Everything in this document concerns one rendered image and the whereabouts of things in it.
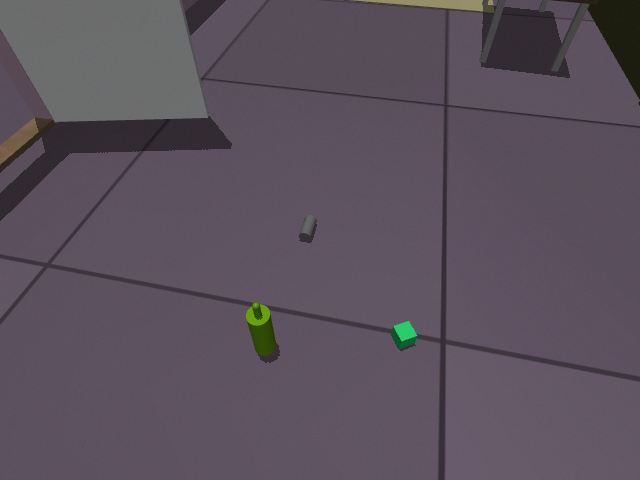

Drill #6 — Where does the coffee table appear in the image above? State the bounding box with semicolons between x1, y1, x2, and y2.
479;0;599;72

